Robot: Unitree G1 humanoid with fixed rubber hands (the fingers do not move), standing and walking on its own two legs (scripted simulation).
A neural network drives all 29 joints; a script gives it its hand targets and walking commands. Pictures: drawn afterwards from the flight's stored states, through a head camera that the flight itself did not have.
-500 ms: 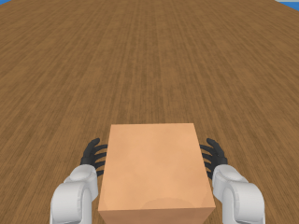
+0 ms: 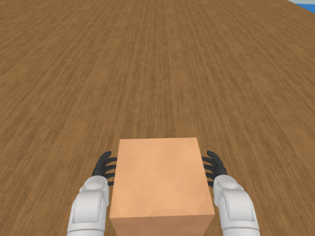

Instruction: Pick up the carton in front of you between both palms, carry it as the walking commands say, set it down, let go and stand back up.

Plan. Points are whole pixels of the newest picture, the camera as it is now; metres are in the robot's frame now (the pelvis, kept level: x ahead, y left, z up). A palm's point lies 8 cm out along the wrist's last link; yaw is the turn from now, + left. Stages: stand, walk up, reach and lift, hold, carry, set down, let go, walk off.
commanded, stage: carry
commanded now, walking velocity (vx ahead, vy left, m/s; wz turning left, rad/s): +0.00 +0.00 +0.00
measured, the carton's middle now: (159, 194) +0.28 +0.00 -0.05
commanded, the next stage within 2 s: hold in 1.42 s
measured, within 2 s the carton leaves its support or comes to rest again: neither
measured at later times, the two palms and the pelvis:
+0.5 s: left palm (100, 199) +0.23 +0.14 +0.03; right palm (227, 200) +0.23 -0.16 +0.03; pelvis -0.06 -0.01 -0.01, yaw +0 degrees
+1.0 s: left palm (97, 219) +0.18 +0.14 +0.04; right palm (236, 218) +0.19 -0.16 +0.04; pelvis -0.11 -0.02 -0.01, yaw +1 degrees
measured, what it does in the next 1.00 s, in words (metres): shifts its weight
